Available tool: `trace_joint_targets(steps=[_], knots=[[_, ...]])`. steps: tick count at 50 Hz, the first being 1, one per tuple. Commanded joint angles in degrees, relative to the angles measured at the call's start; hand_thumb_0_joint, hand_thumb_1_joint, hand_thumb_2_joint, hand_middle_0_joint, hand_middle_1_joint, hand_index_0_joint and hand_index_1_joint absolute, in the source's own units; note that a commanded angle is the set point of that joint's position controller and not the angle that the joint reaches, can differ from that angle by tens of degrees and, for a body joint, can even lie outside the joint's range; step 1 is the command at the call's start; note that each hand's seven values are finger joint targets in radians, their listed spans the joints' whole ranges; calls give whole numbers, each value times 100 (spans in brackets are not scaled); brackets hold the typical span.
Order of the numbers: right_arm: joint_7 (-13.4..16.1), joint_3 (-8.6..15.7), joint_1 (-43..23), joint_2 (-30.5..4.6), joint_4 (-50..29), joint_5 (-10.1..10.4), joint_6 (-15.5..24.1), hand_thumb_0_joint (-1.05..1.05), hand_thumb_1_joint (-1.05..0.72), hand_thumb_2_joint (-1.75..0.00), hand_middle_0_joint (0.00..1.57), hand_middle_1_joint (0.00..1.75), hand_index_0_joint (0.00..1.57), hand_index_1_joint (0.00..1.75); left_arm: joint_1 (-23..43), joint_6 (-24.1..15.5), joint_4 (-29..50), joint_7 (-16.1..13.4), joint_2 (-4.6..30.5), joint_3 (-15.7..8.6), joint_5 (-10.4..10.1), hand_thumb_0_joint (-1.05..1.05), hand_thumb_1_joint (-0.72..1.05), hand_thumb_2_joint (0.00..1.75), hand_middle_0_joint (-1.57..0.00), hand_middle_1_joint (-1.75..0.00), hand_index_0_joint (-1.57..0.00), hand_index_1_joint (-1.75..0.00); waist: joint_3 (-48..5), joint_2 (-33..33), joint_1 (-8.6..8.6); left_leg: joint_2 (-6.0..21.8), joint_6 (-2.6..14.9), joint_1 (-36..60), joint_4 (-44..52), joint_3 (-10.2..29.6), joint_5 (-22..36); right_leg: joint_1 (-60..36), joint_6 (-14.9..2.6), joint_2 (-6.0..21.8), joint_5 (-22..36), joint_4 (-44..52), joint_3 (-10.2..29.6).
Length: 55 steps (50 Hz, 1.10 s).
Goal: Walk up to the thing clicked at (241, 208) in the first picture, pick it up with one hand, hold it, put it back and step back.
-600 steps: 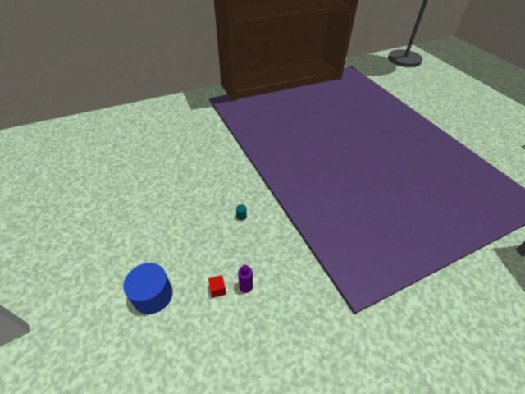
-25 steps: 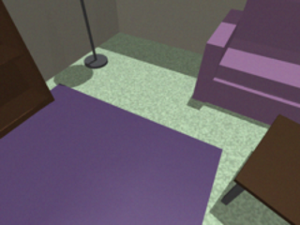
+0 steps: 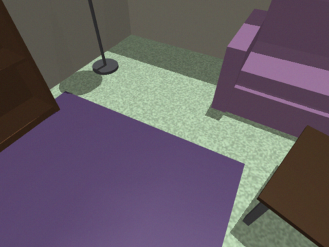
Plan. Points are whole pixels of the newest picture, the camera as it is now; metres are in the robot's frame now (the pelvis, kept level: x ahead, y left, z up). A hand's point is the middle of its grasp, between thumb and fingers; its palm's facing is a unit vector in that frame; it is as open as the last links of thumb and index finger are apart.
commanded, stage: stand
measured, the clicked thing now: out of the picture -0.21 +0.69 -0.77
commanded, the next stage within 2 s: walk up in 0.20 s
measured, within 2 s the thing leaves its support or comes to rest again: neither
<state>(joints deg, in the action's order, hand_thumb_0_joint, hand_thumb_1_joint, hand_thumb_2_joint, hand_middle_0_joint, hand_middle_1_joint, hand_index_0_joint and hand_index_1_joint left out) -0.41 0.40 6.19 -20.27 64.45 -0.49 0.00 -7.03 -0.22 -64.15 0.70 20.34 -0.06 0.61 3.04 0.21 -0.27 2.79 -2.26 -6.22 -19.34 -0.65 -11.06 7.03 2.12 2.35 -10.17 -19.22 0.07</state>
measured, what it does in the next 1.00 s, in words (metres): walks ahead: left foot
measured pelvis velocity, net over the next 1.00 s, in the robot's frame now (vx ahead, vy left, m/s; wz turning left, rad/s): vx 0.29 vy -0.02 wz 0.02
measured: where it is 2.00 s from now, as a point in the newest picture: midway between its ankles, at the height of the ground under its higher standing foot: (166, 170)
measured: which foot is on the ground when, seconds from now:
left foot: down 0.00-0.46, up 0.48-0.84, down 0.86-1.00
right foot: down 0.00-0.88, up 0.90-1.00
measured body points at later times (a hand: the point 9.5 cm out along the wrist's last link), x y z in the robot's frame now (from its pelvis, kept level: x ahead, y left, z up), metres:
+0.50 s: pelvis +0.05 -0.04 -0.02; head +0.05 -0.06 +0.43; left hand +0.12 +0.30 -0.11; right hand +0.08 -0.38 -0.15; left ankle -0.01 +0.13 -0.72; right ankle +0.06 -0.14 -0.75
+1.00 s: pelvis +0.29 -0.02 -0.02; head +0.32 +0.00 +0.43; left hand +0.31 +0.29 -0.15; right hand +0.42 -0.32 -0.11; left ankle +0.35 +0.07 -0.75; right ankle +0.15 -0.15 -0.66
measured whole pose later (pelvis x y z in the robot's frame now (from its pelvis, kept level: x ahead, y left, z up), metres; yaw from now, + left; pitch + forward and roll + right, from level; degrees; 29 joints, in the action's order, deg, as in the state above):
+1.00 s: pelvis +0.29 -0.02 -0.02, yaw +1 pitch -3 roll -1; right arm -3.6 4.2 9.2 -20.5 48.5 -0.8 3.4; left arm -17.4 -2.4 -53.8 1.9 21.6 -1.3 -0.5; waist 6.1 -1.2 0.4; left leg 0.4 3.2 -18.5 -33.4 -4.0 -12.5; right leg 13.0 -2.9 -1.3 -25.1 -64.6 1.6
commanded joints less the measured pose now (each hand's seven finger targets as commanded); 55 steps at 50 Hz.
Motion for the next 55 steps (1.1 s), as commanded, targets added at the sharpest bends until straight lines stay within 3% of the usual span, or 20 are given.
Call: trace_joint_targets(steps=[1, 9, 10, 12, 16, 19, 21, 22, 23, 24, 25, 28, 30, 39, 43, 44, 45, 46, 49, 55], knots=[[57, 226, -177, -1212, -365, -6, 120, 0, -90, -90, 20, 30, 20, 30, 207, -125, 343, -106, 1241, -256, 6, 0, 90, 90, -20, -30, -20, -30, -365, -33, 7, 473, 265, -34, 319, 343, 687, -89, -259, 533, 802, 263, 328], [58, 226, -231, -1224, -398, -6, 136, 0, -90, -90, 20, 30, 20, 30, 181, -123, 349, -99, 1230, -251, 4, 0, 90, 90, -20, -30, -20, -30, -440, 25, 36, 510, 281, 69, 295, 358, 778, -75, -262, 532, 820, 236, 335], [-86, 579, 152, -1720, -684, -104, 232, 0, -90, -90, 20, 30, 20, 30, -113, -213, 655, 69, 1751, -596, 107, 0, 90, 90, -20, -30, -20, -30, -1112, -12, 38, 336, 665, 219, -98, 357, -2229, -108, -497, 233, -2131, -203, 276], [-167, 686, 239, -1836, -643, -184, 231, 0, -90, -90, 20, 30, 20, 30, 231, -197, 755, 189, 1652, -638, 174, 0, 90, 90, -20, -30, -20, -30, -157, 408, -61, 560, 828, -221, 240, 836, -3581, 1288, -515, 156, -3051, -818, 241], [-191, 905, 476, -2033, -849, -200, 342, 0, -90, -90, 20, 30, 20, 30, 674, -245, 1166, 296, 1383, -606, 153, 0, 90, 90, -20, -30, -20, -30, 630, 789, -306, 1928, 1705, 593, 1171, 2139, -2328, 2880, -331, 263, -1721, -2165, 81], [-249, 890, 88, -1900, -1124, -191, 319, 0, -90, -90, 20, 30, 20, 30, 33, -328, 1036, 377, 1420, -669, 96, 0, 90, 90, -20, -30, -20, -30, 55, 925, 22, 1382, 1373, 77, 872, 1326, -2463, 1565, -342, 238, -1566, -1474, -36], [-281, 843, -694, -1722, -1351, -167, 227, 0, -90, -90, 20, 30, 20, 30, -1254, -353, 610, 331, 1448, -787, 99, 0, 90, 90, -20, -30, -20, -30, -142, 777, 800, 771, 957, -1489, -347, 306, -2444, -804, -371, -75, -529, -680, -523], [-269, 702, -763, -1296, -1442, -163, 207, 0, -90, -90, 20, 30, 20, 30, -2328, -398, 240, 220, 1764, -935, 108, 0, 90, 90, -20, -30, -20, -30, -466, -478, 1292, 173, 700, -2490, -2155, -266, -2591, -2007, -293, 104, -833, -394, -56], [-266, 550, -904, -856, -1687, -158, 196, 0, -90, -90, 20, 30, 20, 30, -2904, -422, 244, 123, 2369, -1095, 203, 0, 90, 90, -20, -30, -20, -30, -181, -1899, 1559, -724, 478, -4003, -3968, -101, -2715, -2068, -513, 1363, -3077, 890, 2431], [-224, 613, -629, -1146, -1691, -101, 159, 0, -90, -90, 20, 30, 20, 30, -1843, -442, 656, 91, 2520, -1050, 219, 0, 90, 90, -20, -30, -20, -30, 169, -993, 1001, -600, 379, -3827, -4358, 818, -2037, -1055, -814, 2158, -4161, 1723, 3723], [-228, 686, -275, -1454, -1542, -83, 166, 0, -90, -90, 20, 30, 20, 30, -1057, -443, 996, 101, 2558, -1020, 180, 0, 90, 90, -20, -30, -20, -30, 493, -637, 664, -219, 414, -3636, -4366, 1056, -1562, -565, -1039, 2327, -4362, 1794, 3723], [-294, 674, 390, -1525, -1098, 30, 243, 0, -90, -90, 20, 30, 20, 30, -452, -606, 1241, 56, 1766, -782, 56, 0, 90, 90, -20, -30, -20, -30, 554, -368, 78, 36, 379, -3134, -4149, 1175, -414, -600, -658, 1198, -1689, 1400, 1459], [-349, 618, 686, -1390, -1023, 14, 222, 0, -90, -90, 20, 30, 20, 30, -634, -630, 1203, 38, 1602, -726, -23, 0, 90, 90, -20, -30, -20, -30, 388, -594, 53, -61, 338, -2753, -3775, 898, 40, -551, -514, 893, -75, 1101, 526], [-510, 606, -447, -1251, -1786, -106, 223, 0, -90, -90, 20, 30, 20, 30, -1022, -566, 1450, 37, 1811, -778, 35, 0, 90, 90, -20, -30, -20, -30, 355, -665, 381, 70, 373, -2066, -1407, -136, 489, -752, -966, 1144, 1290, 748, -191], [-405, 807, 885, -1454, -1554, -232, 295, 0, -90, -90, 20, 30, 20, 30, -1084, -506, 1571, -10, 1747, -688, -59, 0, 90, 90, -20, -30, -20, -30, -510, 192, -305, -252, 866, 49, -847, -404, 374, -350, -896, 884, 2755, -1752, -613], [-342, 967, 1871, -1790, -1375, -324, 322, 0, -90, -90, 20, 30, 20, 30, -1363, -463, 1621, -24, 1458, -577, -92, 0, 90, 90, -20, -30, -20, -30, -1249, 851, -663, 171, 1207, 1591, -804, 453, -355, 670, -654, 491, 1829, -3390, -703], [-247, 1122, 2149, -2249, -1527, -303, 360, 0, -90, -90, 20, 30, 20, 30, -1694, -450, 1681, 15, 1030, -525, -176, 0, 90, 90, -20, -30, -20, -30, -1664, 1999, -631, 1732, 1738, 2766, -427, 3237, -879, 2448, -344, -629, -1343, -4760, -442], [-235, 1109, 1956, -2269, -1591, -57, 370, 0, -90, -90, 20, 30, 20, 30, -1538, -419, 1630, -54, 1648, -613, -175, 0, 90, 90, -20, -30, -20, -30, -1790, 1338, -652, 2056, 2255, 2745, 125, 4316, -953, 2780, -550, -615, -2167, -5337, 332], [-120, 836, 991, -1719, -1839, 80, 398, 0, -90, -90, 20, 30, 20, 30, -1281, -471, 1577, 13, 1534, -499, -173, 0, 90, 90, -20, -30, -20, -30, -473, 450, -182, 1517, 1425, 614, 315, 1895, 501, 2324, -581, 6, -1059, -5046, 933], [-139, 708, 908, -1495, -2035, 17, 607, 0, -90, -90, 20, 30, 20, 30, -1353, -369, 1640, 216, 1238, -500, -91, 0, 90, 90, -20, -30, -20, -30, 192, 554, 45, 1138, 1495, -191, 558, 401, 1498, 2240, -208, 237, -416, -3532, 372]])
